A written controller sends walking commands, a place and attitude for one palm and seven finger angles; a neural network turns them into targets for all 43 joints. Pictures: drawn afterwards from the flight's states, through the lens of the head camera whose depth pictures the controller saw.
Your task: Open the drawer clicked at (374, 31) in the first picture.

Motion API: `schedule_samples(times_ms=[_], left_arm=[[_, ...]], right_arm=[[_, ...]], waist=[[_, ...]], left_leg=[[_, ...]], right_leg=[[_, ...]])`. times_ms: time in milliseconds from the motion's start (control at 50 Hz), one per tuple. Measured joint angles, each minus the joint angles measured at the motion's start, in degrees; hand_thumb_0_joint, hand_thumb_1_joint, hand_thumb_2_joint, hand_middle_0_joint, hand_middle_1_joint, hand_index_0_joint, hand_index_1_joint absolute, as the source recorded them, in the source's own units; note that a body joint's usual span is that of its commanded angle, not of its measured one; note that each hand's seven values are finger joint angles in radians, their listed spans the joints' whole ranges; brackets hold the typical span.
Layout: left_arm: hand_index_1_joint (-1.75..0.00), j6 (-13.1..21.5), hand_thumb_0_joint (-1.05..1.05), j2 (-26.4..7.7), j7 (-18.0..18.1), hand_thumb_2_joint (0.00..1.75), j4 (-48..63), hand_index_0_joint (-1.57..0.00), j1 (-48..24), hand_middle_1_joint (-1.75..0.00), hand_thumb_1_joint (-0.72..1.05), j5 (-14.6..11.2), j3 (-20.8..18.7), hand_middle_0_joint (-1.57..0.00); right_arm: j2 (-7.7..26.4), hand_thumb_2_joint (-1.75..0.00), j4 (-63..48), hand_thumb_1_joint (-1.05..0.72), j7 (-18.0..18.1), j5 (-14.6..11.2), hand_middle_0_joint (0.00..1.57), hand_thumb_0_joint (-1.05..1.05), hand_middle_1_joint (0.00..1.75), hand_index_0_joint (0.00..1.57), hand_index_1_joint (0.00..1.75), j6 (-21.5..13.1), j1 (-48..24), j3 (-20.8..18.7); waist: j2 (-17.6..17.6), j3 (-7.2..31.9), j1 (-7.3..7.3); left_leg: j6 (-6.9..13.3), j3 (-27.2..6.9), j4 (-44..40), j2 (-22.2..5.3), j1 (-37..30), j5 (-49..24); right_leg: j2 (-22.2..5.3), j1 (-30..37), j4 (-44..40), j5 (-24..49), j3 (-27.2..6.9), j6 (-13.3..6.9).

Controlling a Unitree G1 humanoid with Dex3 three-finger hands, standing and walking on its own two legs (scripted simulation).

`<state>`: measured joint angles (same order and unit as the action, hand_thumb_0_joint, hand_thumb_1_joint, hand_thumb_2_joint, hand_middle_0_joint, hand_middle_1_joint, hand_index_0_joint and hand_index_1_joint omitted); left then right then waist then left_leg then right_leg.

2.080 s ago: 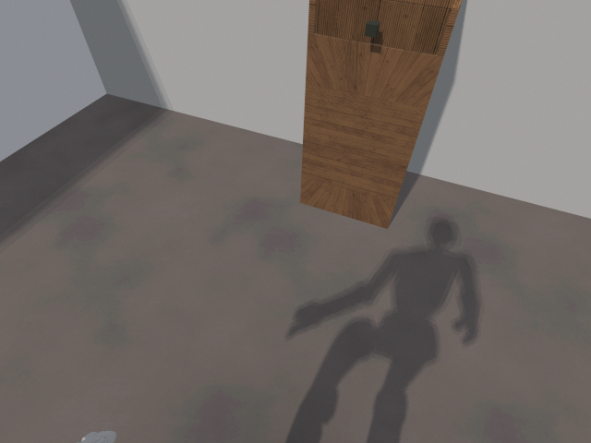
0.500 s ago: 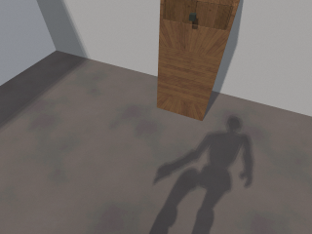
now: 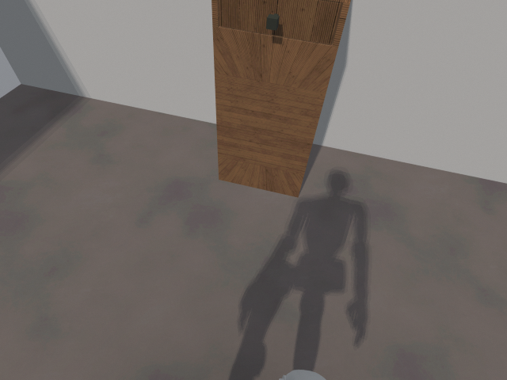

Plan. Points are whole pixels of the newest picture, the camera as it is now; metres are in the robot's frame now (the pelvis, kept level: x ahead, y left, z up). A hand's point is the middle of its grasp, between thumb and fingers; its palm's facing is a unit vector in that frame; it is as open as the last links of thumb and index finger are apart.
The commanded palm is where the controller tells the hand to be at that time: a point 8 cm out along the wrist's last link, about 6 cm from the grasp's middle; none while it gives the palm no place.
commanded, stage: walk to a spot facing it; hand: left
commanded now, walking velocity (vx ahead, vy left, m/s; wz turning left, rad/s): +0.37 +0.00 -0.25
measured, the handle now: (273, 20) +1.10 -0.03 +0.10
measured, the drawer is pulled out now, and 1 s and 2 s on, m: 0.00 0.00 0.00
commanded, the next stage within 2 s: turn to face it in 0.28 s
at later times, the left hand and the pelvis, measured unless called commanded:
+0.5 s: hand (178, 337) +0.23 +0.15 -0.17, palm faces +0.01 -0.98 -0.17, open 7.2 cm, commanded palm none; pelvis +0.18 -0.03 +0.01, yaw -1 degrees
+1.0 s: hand (184, 303) +0.29 +0.14 -0.16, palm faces -0.06 -0.98 -0.20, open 7.4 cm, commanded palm none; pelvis +0.25 -0.03 +0.00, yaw -8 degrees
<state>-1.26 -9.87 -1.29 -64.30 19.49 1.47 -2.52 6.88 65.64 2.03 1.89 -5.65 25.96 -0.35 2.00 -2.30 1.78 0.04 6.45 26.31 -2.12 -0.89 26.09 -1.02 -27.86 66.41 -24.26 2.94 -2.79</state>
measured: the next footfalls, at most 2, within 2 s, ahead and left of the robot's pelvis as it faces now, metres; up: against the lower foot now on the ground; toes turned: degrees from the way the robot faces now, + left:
right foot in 0.18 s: +0.24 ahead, -0.13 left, +0.00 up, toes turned -10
left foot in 0.58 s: +0.33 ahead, +0.10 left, +0.00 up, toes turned +7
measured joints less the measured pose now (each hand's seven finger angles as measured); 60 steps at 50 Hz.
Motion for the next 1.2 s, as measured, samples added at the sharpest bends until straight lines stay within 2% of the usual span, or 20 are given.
schedule_samples(times_ms=[40, 80, 140, 180, 200, 260, 300, 360, 420, 500, 580, 660, 720, 760, 840, 920, 980, 1060, 1120, 1200], left_arm=[[-0.3, -0.1, 0.01, -0.3, -0.5, 0.9, 2.0, -0.2, -3.3, -0.3, 0.9, 0.0, -0.3, -0.2], [-0.3, 0.1, 0.02, -1.1, -0.4, 0.9, 4.1, -0.2, -6.9, -0.3, 0.92, -0.1, -0.6, -0.2], [-0.3, 1.6, 0.02, -2.1, -0.5, 0.9, 7.1, -0.2, -11.1, -0.3, 0.93, -0.2, -0.8, -0.19], [-0.3, 3.3, 0.01, -3.0, -0.3, 0.9, 8.6, -0.2, -12.1, -0.3, 0.92, 0.2, -0.9, -0.19], [-0.3, 4.3, 0.01, -3.5, 0.0, 0.9, 9.1, -0.2, -12.3, -0.3, 0.92, 0.3, -1.1, -0.19], [-0.3, 4.6, 0.01, -3.0, 0.9, 0.9, 8.9, -0.2, -12.4, -0.3, 0.92, -0.5, -1.2, -0.19], [-0.3, 4.1, 0.0, -2.4, 1.4, 0.9, 7.9, -0.19, -11.5, -0.3, 0.92, -0.4, -0.8, -0.19], [-0.3, 3.5, 0.0, -0.7, 1.9, 0.9, 6.0, -0.2, -9.6, -0.3, 0.91, 0.0, -0.1, -0.19], [-0.3, 3.3, 0.0, -0.5, 2.2, 0.9, 4.9, -0.2, -7.6, -0.3, 0.94, 0.0, -0.2, -0.2], [-0.3, 3.4, 0.01, -0.3, 1.8, 0.9, 4.4, -0.2, -4.9, -0.3, 0.94, 0.0, 0.4, -0.2], [-0.3, 2.9, 0.01, 0.7, 1.7, 0.9, 3.6, -0.2, -1.6, -0.3, 0.92, -0.2, 0.6, -0.2], [-0.3, 0.9, 0.01, 0.7, 1.9, 0.9, 2.3, -0.2, -0.2, -0.3, 0.91, -0.4, 0.3, -0.2], [-0.3, 0.2, 0.01, 1.3, 1.6, 0.9, 1.9, -0.2, -0.1, -0.3, 0.91, -0.2, 0.1, -0.2], [-0.3, -0.1, 0.01, 1.6, 1.5, 0.9, 1.9, -0.2, -0.5, -0.3, 0.91, -0.2, -0.1, -0.2], [-0.3, -0.5, 0.01, 1.9, 1.6, 0.9, 2.7, -0.2, -1.6, -0.3, 0.91, -0.1, -0.3, -0.2], [-0.3, 0.3, 0.01, 1.5, 1.8, 0.9, 3.8, -0.2, -2.4, -0.3, 0.91, 0.2, -0.4, -0.19], [-0.3, 1.0, 0.01, 1.8, 1.9, 0.9, 4.0, -0.2, -2.9, -0.3, 0.91, 0.3, -0.1, -0.19], [-0.3, 1.9, 0.01, 1.8, 2.1, 0.9, 4.4, -0.2, -1.8, -0.3, 0.9, 0.4, -0.1, -0.2], [-0.3, 2.1, 0.01, 1.6, 1.9, 0.9, 3.8, -0.2, -0.9, -0.3, 0.9, 0.5, -0.1, -0.2], [-0.3, 1.8, 0.01, 1.2, 1.4, 0.9, 2.5, -0.2, 0.2, -0.3, 0.9, 0.1, -0.4, -0.2]], right_arm=[[-0.9, -0.9, 1.4, -0.91, 0.2, 0.0, 0.2, 0.0, 0.3, 0.2, 0.3, 0.2, 2.0, 0.1], [-1.5, -0.9, 2.7, -0.91, 0.2, -0.1, 0.2, 0.0, 0.3, 0.2, 0.3, 0.5, 3.5, 0.2], [-1.7, -0.9, 4.6, -0.91, -0.1, -0.5, 0.2, 0.0, 0.3, 0.2, 0.3, 1.3, 4.9, 0.0], [-1.7, -0.9, 5.6, -0.91, -0.5, -0.9, 0.2, 0.0, 0.3, 0.2, 0.3, 2.0, 6.0, -0.4], [-1.8, -0.9, 5.8, -0.91, -0.8, -1.2, 0.2, 0.0, 0.3, 0.2, 0.3, 2.4, 6.0, -0.6], [-0.3, -0.9, 4.2, -0.91, -1.1, -1.4, 0.2, 0.0, 0.3, 0.2, 0.3, 4.0, 1.6, -1.6], [0.7, -0.9, 1.9, -0.91, -1.2, -0.8, 0.2, 0.0, 0.3, 0.2, 0.3, 4.4, -2.1, -2.1], [1.8, -0.9, -2.2, -0.91, -1.3, -0.3, 0.2, 0.0, 0.3, 0.19, 0.3, 4.4, -6.9, -2.6], [2.0, -0.9, -5.3, -0.92, -1.6, -0.3, 0.19, 0.0, 0.3, 0.19, 0.3, 4.5, -10.1, -2.8], [2.2, -0.9, -7.3, -0.93, -1.8, -0.5, 0.19, 0.0, 0.3, 0.19, 0.3, 4.2, -13.4, -2.7], [2.4, -0.9, -7.6, -0.93, -1.8, -0.6, 0.19, 0.0, 0.3, 0.19, 0.3, 3.1, -15.1, -1.8], [0.6, -0.9, -7.1, -0.92, -1.2, -0.2, 0.19, 0.0, 0.3, 0.19, 0.3, 2.8, -16.0, -0.7], [0.5, -0.9, -7.5, -0.94, -0.1, -0.4, 0.2, -0.02, 0.3, 0.2, 0.3, 2.8, -16.8, -1.1], [0.8, -0.9, -7.3, -0.95, 0.0, -0.4, 0.2, -0.02, 0.3, 0.2, 0.3, 3.0, -17.0, -1.2], [1.9, -0.9, -6.4, -0.95, -0.2, -0.4, 0.2, -0.02, 0.3, 0.2, 0.3, 4.0, -16.8, -1.7], [2.6, -0.9, -5.1, -0.94, -0.6, -0.7, 0.2, -0.01, 0.3, 0.2, 0.3, 5.3, -15.2, -2.2], [3.3, -0.9, -3.9, -0.93, -1.2, -0.7, 0.2, -0.01, 0.3, 0.2, 0.3, 7.0, -13.2, -2.6], [3.3, -0.9, -3.5, -0.92, -2.2, -0.3, 0.19, 0.0, 0.3, 0.19, 0.3, 7.4, -11.6, -2.9], [3.0, -0.9, -4.2, -0.92, -2.5, -0.3, 0.19, 0.0, 0.3, 0.19, 0.3, 6.7, -10.7, -3.0], [2.4, -0.9, -5.1, -0.92, -2.4, -0.3, 0.19, 0.0, 0.3, 0.19, 0.3, 5.1, -9.6, -2.7]], waist=[[-0.3, -1.0, -0.17], [-0.9, -2.4, -0.19], [-2.2, -4.4, -0.23], [-1.6, -4.6, -0.55], [-1.0, -4.3, -0.85], [-2.0, -5.0, -0.07], [-2.0, -4.2, 0.6], [-2.3, -2.2, 1.46], [-2.5, -0.1, 1.11], [-2.1, 1.1, -1.06], [-2.4, 1.5, -3.13], [0.1, 0.9, -4.1], [0.0, 0.2, -3.76], [-0.1, -0.2, -3.5], [-1.2, -0.4, -2.93], [-1.8, -0.1, -2.76], [-3.6, 0.8, -2.55], [-3.0, 1.7, -2.82], [-2.1, 2.2, -2.5], [-1.3, 2.4, -2.18]], left_leg=[[-0.5, 0.8, -4.1, -0.2, -3.2, -0.9], [-1.1, 1.5, -7.5, -0.6, -6.3, -1.4], [-2.1, 2.4, -6.8, -2.1, -9.2, 0.7], [-1.7, 2.8, 3.5, -3.0, -7.1, 3.8], [-1.0, 2.0, 14.1, -3.2, -3.2, 4.3], [1.2, -3.7, 42.4, -3.3, 11.2, 1.1], [1.4, -4.3, 48.3, -3.9, 19.5, -2.7], [0.6, -3.9, 44.9, -5.2, 28.2, -5.7], [-0.5, -2.9, 35.9, -6.1, 31.9, -8.7], [-1.3, -1.4, 21.8, -5.9, 29.7, -11.0], [-1.6, -0.4, 8.2, -4.8, 21.8, -15.5], [1.6, 2.2, 8.2, -3.3, 19.5, -12.6], [2.0, 4.1, 5.5, -3.0, 17.6, -13.1], [2.1, 5.1, 3.7, -2.8, 16.5, -13.7], [1.6, 6.4, 2.9, -3.2, 15.4, -13.5], [0.2, 7.4, 7.2, -4.2, 16.1, -10.8], [-0.9, 3.7, 14.8, -4.3, 18.8, -2.3], [-1.0, 0.4, 24.7, -3.1, 23.0, -1.2], [-1.2, 0.5, 21.6, -3.0, 22.7, -1.9], [-1.1, 1.3, 9.9, -2.8, 17.9, -5.6]], right_leg=[[-1.3, -3.5, -3.9, 3.4, 1.8, 0.1], [-1.9, -4.8, -13.0, 7.3, 3.6, -0.3], [-0.7, -3.1, -23.9, 11.4, 5.3, -1.9], [-0.3, 1.3, -29.7, 14.1, 5.7, -3.3], [-0.7, 1.5, -29.1, 16.5, 5.7, -3.8], [0.4, 3.0, -25.5, 11.6, 6.7, -3.1], [1.0, 5.4, -28.1, 10.9, 6.8, -2.5], [1.4, 9.0, -33.0, 11.9, 7.2, -2.0], [1.7, 12.3, -37.0, 12.1, 7.7, -1.7], [1.7, 15.5, -39.2, 11.1, 7.4, -0.7], [2.0, 17.1, -37.0, 7.9, 6.4, 0.9], [0.3, 14.3, -27.1, -2.1, 3.5, 2.2], [-0.5, 9.8, -17.6, -4.9, 1.6, 2.7], [-1.3, 8.3, -16.4, -3.9, 1.1, 3.3], [-2.2, 8.8, -22.1, -1.2, 1.3, 3.8], [-1.9, 12.5, -32.8, 8.5, 1.5, 2.7], [-0.8, 13.2, -32.7, 7.7, 2.5, 1.5], [-0.3, 15.1, -37.1, 9.0, 2.1, 0.9], [-0.2, 16.1, -39.1, 9.5, 1.5, 1.0], [0.1, 16.3, -38.0, 7.9, 0.9, 1.7]])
